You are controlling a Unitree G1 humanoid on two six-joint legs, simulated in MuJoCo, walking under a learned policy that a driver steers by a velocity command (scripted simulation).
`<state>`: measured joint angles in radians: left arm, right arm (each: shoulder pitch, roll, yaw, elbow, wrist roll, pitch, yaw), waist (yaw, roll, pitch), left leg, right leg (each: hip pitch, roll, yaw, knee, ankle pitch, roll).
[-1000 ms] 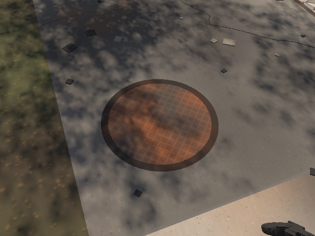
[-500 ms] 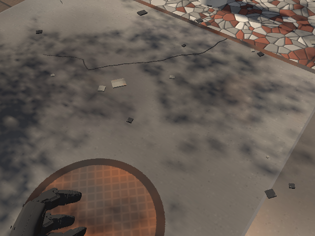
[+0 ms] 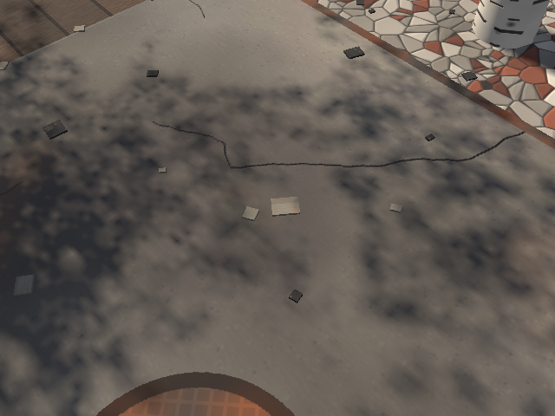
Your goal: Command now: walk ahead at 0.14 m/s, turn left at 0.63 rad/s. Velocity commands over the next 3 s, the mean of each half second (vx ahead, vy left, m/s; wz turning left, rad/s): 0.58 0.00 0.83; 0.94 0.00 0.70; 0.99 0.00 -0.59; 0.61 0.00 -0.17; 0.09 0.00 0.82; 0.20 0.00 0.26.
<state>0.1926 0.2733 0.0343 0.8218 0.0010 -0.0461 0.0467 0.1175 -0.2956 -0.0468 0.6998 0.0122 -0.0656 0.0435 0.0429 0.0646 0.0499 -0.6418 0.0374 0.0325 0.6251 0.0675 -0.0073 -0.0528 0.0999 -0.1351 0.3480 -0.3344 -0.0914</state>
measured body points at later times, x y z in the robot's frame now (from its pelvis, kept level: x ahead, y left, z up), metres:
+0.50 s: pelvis +0.25 -0.02 +0.00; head +0.27 -0.02 +0.45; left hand +0.30 +0.29 -0.08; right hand +0.49 -0.25 -0.10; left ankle +0.18 +0.07 -0.70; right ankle +0.34 -0.13 -0.73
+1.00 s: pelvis +0.54 +0.20 -0.02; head +0.58 +0.21 +0.43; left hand +0.31 +0.33 -0.14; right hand +0.84 +0.18 -0.13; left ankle +0.53 +0.27 -0.73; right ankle +0.48 -0.05 -0.60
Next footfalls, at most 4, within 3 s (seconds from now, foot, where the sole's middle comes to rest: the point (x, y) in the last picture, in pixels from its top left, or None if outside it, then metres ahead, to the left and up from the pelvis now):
0.06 left None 0.22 0.08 -0.77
0.44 right None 0.37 -0.12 -0.77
0.90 left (190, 365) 0.56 0.30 -0.77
1.36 right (143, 221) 0.99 0.50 -0.77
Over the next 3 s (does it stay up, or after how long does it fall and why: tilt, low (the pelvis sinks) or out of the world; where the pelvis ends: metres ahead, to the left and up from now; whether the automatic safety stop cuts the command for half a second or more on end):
stays up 1.41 0.80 0.02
